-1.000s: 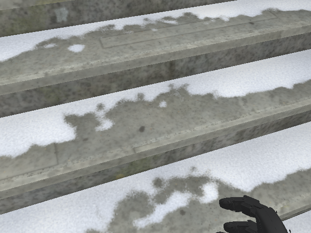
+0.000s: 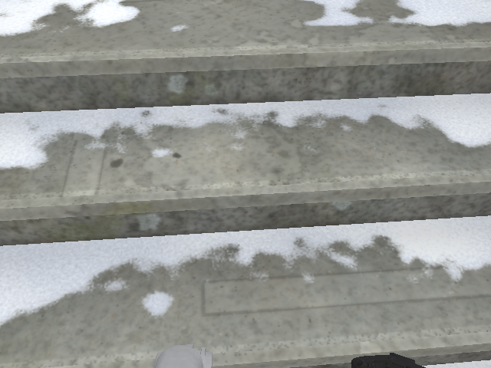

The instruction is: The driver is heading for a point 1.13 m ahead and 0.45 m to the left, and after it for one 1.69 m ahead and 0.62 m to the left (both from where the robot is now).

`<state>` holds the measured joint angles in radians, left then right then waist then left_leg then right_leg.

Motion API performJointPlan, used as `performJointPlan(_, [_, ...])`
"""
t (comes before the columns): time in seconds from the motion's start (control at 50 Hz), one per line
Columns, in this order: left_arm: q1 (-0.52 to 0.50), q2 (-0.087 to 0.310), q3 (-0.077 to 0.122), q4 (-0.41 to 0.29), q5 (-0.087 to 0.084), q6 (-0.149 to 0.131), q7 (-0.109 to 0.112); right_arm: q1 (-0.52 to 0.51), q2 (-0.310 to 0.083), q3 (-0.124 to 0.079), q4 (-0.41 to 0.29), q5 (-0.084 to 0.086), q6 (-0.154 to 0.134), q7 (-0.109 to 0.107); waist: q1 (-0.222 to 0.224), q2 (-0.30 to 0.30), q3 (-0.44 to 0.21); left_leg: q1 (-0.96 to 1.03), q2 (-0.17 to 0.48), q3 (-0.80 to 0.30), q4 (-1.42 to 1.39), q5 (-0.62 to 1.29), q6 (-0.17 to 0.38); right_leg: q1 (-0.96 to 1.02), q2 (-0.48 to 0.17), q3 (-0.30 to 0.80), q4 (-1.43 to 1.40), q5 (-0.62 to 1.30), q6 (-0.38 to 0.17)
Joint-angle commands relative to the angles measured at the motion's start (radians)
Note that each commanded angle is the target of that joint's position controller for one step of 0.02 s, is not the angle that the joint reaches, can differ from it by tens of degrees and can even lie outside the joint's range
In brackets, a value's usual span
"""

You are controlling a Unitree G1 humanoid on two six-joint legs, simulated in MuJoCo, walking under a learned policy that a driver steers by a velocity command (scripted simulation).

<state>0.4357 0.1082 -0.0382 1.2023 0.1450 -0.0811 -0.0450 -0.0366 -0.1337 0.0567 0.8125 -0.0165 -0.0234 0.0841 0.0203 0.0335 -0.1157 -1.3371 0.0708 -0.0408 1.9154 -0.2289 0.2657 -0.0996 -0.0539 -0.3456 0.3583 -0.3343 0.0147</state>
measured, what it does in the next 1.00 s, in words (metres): climbs, turning left: left foot 0.16 m higher, then right foot 0.16 m higher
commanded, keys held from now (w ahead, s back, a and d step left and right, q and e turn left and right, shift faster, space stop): w+q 0.96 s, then w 0.04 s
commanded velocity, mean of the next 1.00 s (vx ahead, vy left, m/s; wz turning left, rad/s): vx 0.50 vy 0.00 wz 0.59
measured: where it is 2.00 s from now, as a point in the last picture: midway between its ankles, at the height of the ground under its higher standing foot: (61, 48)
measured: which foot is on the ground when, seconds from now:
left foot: up 0.00-0.08, down 0.10-0.60, up 0.62-1.00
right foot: down 0.00-0.14, up 0.16-0.56, down 0.58-1.00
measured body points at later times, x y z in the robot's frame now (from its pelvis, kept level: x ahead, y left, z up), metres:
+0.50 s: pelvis +0.29 +0.04 +0.16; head +0.28 +0.04 +0.61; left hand +0.47 +0.27 +0.08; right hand +0.22 -0.16 +0.00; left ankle +0.18 +0.11 -0.57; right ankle +0.48 -0.05 -0.32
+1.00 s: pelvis +0.56 +0.08 +0.32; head +0.55 +0.08 +0.77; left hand +0.37 +0.16 +0.16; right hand +0.82 +0.04 +0.20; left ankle +0.55 +0.25 -0.13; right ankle +0.52 -0.04 -0.41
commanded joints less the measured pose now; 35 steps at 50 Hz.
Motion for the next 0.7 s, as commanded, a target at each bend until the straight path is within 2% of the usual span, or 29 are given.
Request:
performJointPlan(0.02, [-0.035,0.144,0.015,-0.082,-0.036,-0.018,-0.040,-0.269,-0.039,0.009,-0.148,-0.001,0.049,-0.001,-0.008,-0.119,0.073,0.341,0.012,0.155,-0.405,-0.204,-0.033,-0.202,-0.236,0.076,-0.385,0.336,-0.250])
performJointPlan(0.04, [-0.026,0.170,0.019,-0.107,-0.059,-0.039,-0.037,-0.205,-0.028,-0.001,-0.130,-0.004,0.047,0.013,-0.043,-0.168,0.082,0.420,-0.056,0.214,-0.404,-0.245,-0.073,-0.140,-0.268,0.049,-0.331,0.702,-0.264])
performJointPlan(0.06, [-0.007,0.240,0.034,-0.102,-0.063,-0.047,-0.040,-0.132,-0.030,-0.007,-0.112,0.008,0.043,0.023,-0.077,-0.157,0.054,0.460,-0.102,0.232,-0.478,-0.206,-0.084,-0.027,-0.295,0.014,-0.220,1.108,-0.291])
performJointPlan(0.08, [-0.039,0.297,0.059,-0.126,-0.063,-0.057,-0.036,-0.015,-0.067,-0.028,-0.092,0.024,0.026,0.017,-0.129,-0.148,0.038,0.503,-0.159,0.234,-0.672,-0.146,-0.080,0.107,-0.307,-0.005,-0.079,1.425,-0.287])
performJointPlan(0.1, [-0.040,0.326,0.070,-0.127,-0.063,-0.056,-0.036,0.093,-0.109,-0.052,-0.065,0.023,0.007,-0.002,-0.153,-0.215,-0.030,0.648,-0.206,0.203,-0.801,-0.107,-0.073,0.155,-0.312,0.002,0.057,1.602,-0.267])
performJointPlan(0.12, [0.037,0.250,0.062,-0.143,-0.033,-0.065,-0.032,0.227,-0.168,-0.073,-0.032,0.029,-0.008,-0.030,-0.136,-0.118,-0.207,1.053,-0.170,0.020,-0.732,0.235,0.000,-0.125,-0.242,0.025,0.307,1.471,-0.190])
performJointPlan(0.14, [0.054,0.263,0.061,-0.136,-0.019,-0.057,-0.066,0.442,-0.215,-0.095,0.024,0.006,0.005,-0.047,-0.214,-0.035,-0.290,1.337,-0.119,-0.261,-1.001,0.078,0.050,-0.376,-0.147,0.107,0.550,0.986,-0.149])
performJointPlan(0.16, [-0.101,0.191,0.061,-0.187,-0.058,-0.037,-0.100,0.645,-0.314,-0.123,0.116,-0.038,0.015,-0.052,-0.257,0.087,-0.224,1.439,0.020,-0.690,-1.373,-0.100,0.090,-0.702,0.021,0.264,0.886,0.240,-0.100])
performJointPlan(0.18, [-0.155,0.130,0.054,-0.200,-0.100,-0.029,-0.103,0.647,-0.357,-0.161,0.148,-0.052,0.003,-0.063,-0.250,0.065,-0.140,1.341,0.066,-0.839,-1.458,-0.310,0.013,-0.857,0.050,0.496,1.205,0.325,-0.115])
performJointPlan(0.2, [-0.183,0.087,0.051,-0.200,-0.092,-0.036,-0.074,0.574,-0.278,-0.146,0.178,-0.036,-0.021,-0.063,-0.188,0.125,-0.042,1.152,0.051,-0.740,-1.438,-0.373,0.000,-0.897,0.044,0.566,1.370,0.392,-0.121])
performJointPlan(0.22, [-0.217,0.087,0.059,-0.221,-0.088,-0.034,-0.050,0.553,-0.202,-0.128,0.203,-0.021,-0.023,-0.054,-0.145,0.114,-0.004,1.067,0.040,-0.729,-1.444,-0.209,0.001,-0.934,0.090,0.592,1.593,0.406,-0.148])
performJointPlan(0.24, [-0.239,0.049,0.038,-0.247,-0.092,-0.034,-0.036,0.474,-0.152,-0.111,0.218,-0.014,-0.027,-0.037,-0.070,0.072,0.000,1.033,0.039,-0.645,-1.404,-0.017,-0.016,-1.017,0.110,0.611,1.696,0.399,-0.182])
performJointPlan(0.28, [-0.259,0.057,0.023,-0.281,-0.095,-0.014,-0.027,0.272,-0.026,-0.064,0.217,-0.020,-0.022,-0.019,0.040,-0.073,-0.021,0.915,0.004,-0.483,-1.404,0.018,-0.021,-1.096,0.079,0.587,1.752,0.358,-0.237])
performJointPlan(0.3, [-0.255,0.090,0.025,-0.292,-0.086,0.004,-0.022,0.261,-0.014,-0.055,0.239,-0.036,-0.035,-0.011,0.069,-0.098,-0.016,0.900,-0.008,-0.409,-1.407,0.093,-0.016,-1.137,0.056,0.540,1.712,0.346,-0.230])
performJointPlan(0.34, [-0.288,0.124,0.025,-0.302,-0.092,0.022,-0.014,0.230,-0.032,-0.057,0.223,-0.045,-0.066,-0.015,0.076,-0.073,0.001,0.783,-0.064,-0.239,-1.471,0.053,-0.019,-1.073,0.011,0.438,1.583,0.281,-0.201])
performJointPlan(0.36, [-0.294,0.091,0.014,-0.309,-0.098,0.016,-0.010,0.338,-0.032,-0.047,0.238,-0.064,-0.081,-0.031,0.046,0.065,0.008,0.791,-0.066,-0.276,-1.504,0.070,-0.001,-1.094,0.030,0.394,1.789,0.205,-0.182])
performJointPlan(0.4, [-0.413,0.070,-0.010,-0.366,-0.099,0.016,0.000,0.509,-0.025,-0.038,0.306,-0.088,-0.083,-0.046,-0.024,0.017,0.037,0.929,-0.021,-0.343,-1.509,0.017,-0.003,-1.290,0.028,0.412,1.892,0.073,-0.181])
performJointPlan(0.44, [-0.630,0.112,-0.018,-0.494,-0.091,0.018,0.019,0.627,-0.047,-0.035,0.359,-0.113,-0.086,-0.027,-0.069,-0.071,0.037,1.034,-0.015,-0.354,-1.507,-0.031,-0.049,-1.329,-0.016,0.401,1.567,0.054,-0.187])
performJointPlan(0.46, [-0.689,0.116,-0.022,-0.532,-0.094,0.021,0.030,0.636,-0.065,-0.040,0.353,-0.108,-0.094,-0.023,-0.089,-0.027,0.050,1.022,-0.008,-0.364,-1.541,-0.036,-0.038,-1.298,-0.042,0.392,1.437,0.061,-0.171])
performJointPlan(0.5, [-0.830,0.062,-0.045,-0.608,-0.074,0.070,0.027,0.496,-0.098,-0.039,0.253,-0.034,-0.097,0.014,-0.057,0.023,0.101,0.635,0.043,-0.370,-1.807,-0.062,0.020,-0.807,-0.046,0.243,1.088,-0.098,-0.095])
performJointPlan(0.52, [-0.791,0.034,-0.043,-0.606,-0.086,0.068,0.014,0.476,-0.116,-0.037,0.207,-0.009,-0.110,0.019,-0.031,0.123,0.114,0.559,0.074,-0.370,-1.832,0.134,0.032,-0.615,-0.003,0.180,1.129,-0.105,-0.064])
performJointPlan(0.54, [-0.663,0.035,-0.040,-0.582,-0.105,0.076,0.001,0.456,-0.167,-0.051,0.200,-0.006,-0.117,0.020,0.024,0.133,0.068,0.659,0.112,-0.343,-1.750,0.587,0.036,-0.532,0.035,0.188,1.138,0.040,-0.054])
performJointPlan(0.58, [-0.565,0.205,0.025,-0.554,-0.115,0.056,-0.003,0.469,-0.275,-0.101,0.167,0.019,-0.135,0.019,0.062,0.127,-0.040,1.081,0.105,-0.289,-1.553,1.340,0.000,-0.521,0.147,0.172,0.804,-0.106,-0.085])
performJointPlan(0.6, [-0.373,0.251,0.052,-0.510,-0.108,0.036,0.012,0.442,-0.254,-0.120,0.166,-0.007,-0.135,0.025,0.113,0.082,-0.152,1.102,0.038,-0.252,-1.269,1.355,-0.065,-0.313,0.087,0.349,0.669,0.099,-0.144])
performJointPlan(0.62, [-0.123,0.253,0.051,-0.424,-0.114,0.024,0.020,0.581,-0.055,-0.081,0.171,-0.069,-0.136,0.032,0.107,-0.234,-0.468,0.699,-0.109,-0.255,-0.926,0.847,-0.099,0.217,-0.150,0.886,0.448,0.091,-0.368])
performJointPlan(0.64, [0.069,0.281,0.055,-0.384,-0.066,0.031,0.040,0.491,-0.042,-0.093,0.188,-0.033,-0.111,0.039,0.218,-0.369,-0.352,0.382,-0.242,-0.332,-0.409,0.077,-0.136,0.248,-0.313,1.389,0.109,-0.260,-0.422])
performJointPlan(0.66, [0.046,0.284,0.061,-0.345,-0.062,0.005,0.048,0.362,-0.085,-0.113,0.175,-0.008,-0.102,0.033,0.209,-0.304,-0.055,0.173,-0.182,-0.337,-0.166,0.212,-0.108,0.017,-0.270,1.330,0.058,-0.638,-0.312])
performJointPlan(0.68, [-0.122,0.277,0.070,-0.330,-0.092,-0.002,0.038,0.347,-0.082,-0.118,0.199,0.012,-0.094,0.019,0.106,-0.241,0.078,0.189,-0.131,-0.247,-0.069,0.299,-0.093,-0.211,-0.279,1.138,0.090,-0.542,-0.307])
performJointPlan(0.7, [-0.165,0.149,0.046,-0.278,-0.091,0.006,0.029,0.334,-0.058,-0.109,0.192,0.000,-0.089,0.002,0.053,-0.067,0.047,0.226,-0.116,-0.211,-0.006,0.293,-0.051,-0.283,-0.290,0.963,0.120,-0.337,-0.307])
